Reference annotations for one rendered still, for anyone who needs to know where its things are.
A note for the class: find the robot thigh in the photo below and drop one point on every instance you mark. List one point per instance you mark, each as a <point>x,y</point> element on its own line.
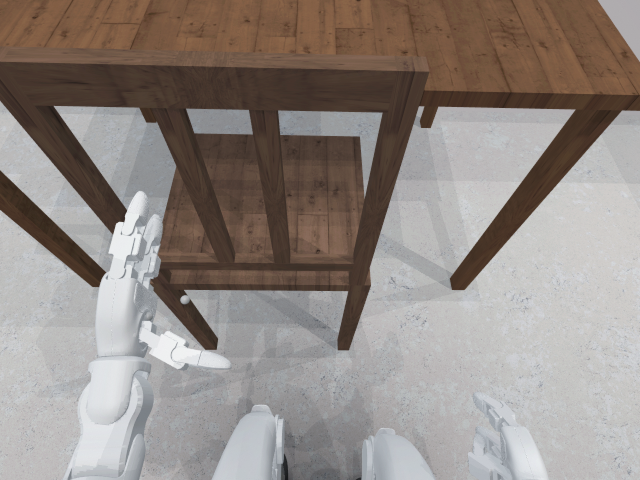
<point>256,445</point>
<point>392,457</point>

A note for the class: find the robot left forearm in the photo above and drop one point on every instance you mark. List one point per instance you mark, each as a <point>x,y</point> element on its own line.
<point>112,412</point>

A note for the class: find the robot left hand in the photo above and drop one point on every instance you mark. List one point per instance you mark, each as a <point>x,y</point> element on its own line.
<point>125,296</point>

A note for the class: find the chair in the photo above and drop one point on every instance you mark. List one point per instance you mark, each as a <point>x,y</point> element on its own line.
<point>259,211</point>

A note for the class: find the robot right hand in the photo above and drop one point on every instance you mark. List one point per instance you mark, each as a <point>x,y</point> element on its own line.
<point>512,456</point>

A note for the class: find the robot left thigh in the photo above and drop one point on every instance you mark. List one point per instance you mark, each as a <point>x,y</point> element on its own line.
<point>256,445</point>

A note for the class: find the robot right thigh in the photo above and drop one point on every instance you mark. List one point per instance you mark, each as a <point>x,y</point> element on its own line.
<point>392,457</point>

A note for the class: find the table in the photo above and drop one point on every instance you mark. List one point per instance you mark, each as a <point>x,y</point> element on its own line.
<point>533,54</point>

